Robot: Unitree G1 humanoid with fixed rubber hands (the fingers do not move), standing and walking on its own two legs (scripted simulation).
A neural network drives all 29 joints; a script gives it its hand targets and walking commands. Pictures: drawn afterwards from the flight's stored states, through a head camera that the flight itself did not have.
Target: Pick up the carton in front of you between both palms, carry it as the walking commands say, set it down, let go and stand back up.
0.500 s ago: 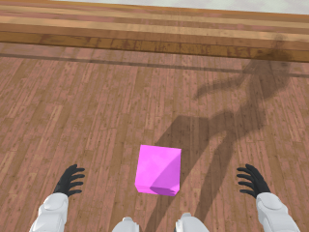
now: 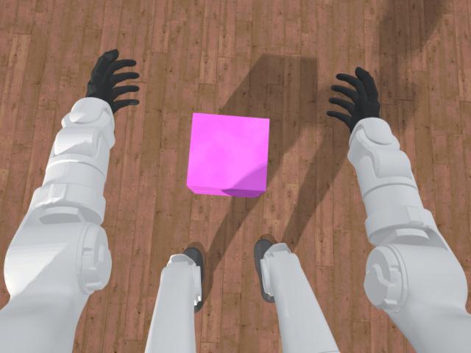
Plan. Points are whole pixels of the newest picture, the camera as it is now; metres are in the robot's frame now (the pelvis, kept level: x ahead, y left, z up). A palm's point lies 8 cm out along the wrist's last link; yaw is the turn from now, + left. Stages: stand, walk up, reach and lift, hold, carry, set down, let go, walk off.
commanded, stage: reach and lift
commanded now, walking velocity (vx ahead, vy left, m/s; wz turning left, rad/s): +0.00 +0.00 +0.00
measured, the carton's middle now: (227, 160) +0.50 -0.03 -0.52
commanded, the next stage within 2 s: none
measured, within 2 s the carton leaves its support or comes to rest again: leaves its support in 1.78 s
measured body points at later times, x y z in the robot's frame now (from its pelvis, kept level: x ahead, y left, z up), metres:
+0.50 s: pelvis +0.02 +0.00 -0.11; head +0.36 +0.01 +0.19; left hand +0.54 +0.16 -0.28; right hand +0.49 -0.23 -0.27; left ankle +0.10 +0.12 -0.61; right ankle +0.10 -0.13 -0.61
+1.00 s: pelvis -0.03 +0.00 -0.27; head +0.35 +0.00 -0.02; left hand +0.54 +0.15 -0.46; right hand +0.49 -0.22 -0.46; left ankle +0.09 +0.12 -0.61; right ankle +0.10 -0.13 -0.61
